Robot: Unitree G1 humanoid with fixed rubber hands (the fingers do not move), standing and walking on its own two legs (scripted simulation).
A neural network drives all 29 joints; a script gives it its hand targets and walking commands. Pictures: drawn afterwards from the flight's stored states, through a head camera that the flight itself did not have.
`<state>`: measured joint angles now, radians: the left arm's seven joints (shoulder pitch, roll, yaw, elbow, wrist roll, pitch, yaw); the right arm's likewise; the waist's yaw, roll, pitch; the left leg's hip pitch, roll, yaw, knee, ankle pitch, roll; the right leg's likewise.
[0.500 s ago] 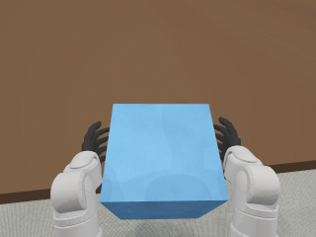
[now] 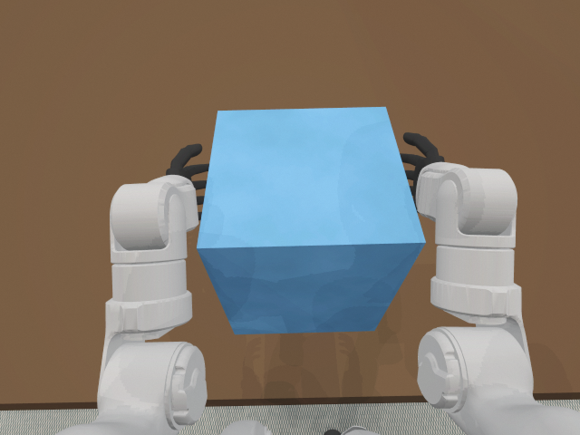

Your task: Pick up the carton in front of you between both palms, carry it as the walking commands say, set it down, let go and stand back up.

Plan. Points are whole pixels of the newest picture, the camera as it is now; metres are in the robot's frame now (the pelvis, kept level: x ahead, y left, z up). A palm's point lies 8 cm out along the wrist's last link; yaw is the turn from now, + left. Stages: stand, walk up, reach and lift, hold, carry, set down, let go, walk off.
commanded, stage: carry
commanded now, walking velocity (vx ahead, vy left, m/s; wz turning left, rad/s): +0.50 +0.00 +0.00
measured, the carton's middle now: (303, 231) +0.38 +0.01 +0.06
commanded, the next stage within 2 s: none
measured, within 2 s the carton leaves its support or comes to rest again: neither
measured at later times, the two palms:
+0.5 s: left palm out of the picture +0.77 +0.14 +0.21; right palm out of the picture +0.73 -0.16 +0.21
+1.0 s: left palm out of the picture +1.09 +0.20 +0.35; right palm out of the picture +1.12 -0.10 +0.36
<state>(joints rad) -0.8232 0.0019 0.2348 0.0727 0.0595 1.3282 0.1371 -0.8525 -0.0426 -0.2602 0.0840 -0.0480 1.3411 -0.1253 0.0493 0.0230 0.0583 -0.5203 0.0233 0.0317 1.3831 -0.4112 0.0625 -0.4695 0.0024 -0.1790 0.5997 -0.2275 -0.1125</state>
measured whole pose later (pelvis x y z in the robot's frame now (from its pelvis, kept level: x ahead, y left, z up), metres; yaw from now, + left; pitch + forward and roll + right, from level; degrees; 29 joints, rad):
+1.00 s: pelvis +0.72 +0.02 +0.16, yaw +1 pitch +4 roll +0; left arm -0.97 0.06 0.25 0.20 0.03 1.44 0.16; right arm -0.99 -0.05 -0.33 0.20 -0.08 1.44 -0.13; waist 0.08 -0.02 -0.04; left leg -0.54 0.00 0.01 1.15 -0.36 0.05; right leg -0.36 0.05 -0.15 0.45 -0.18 -0.12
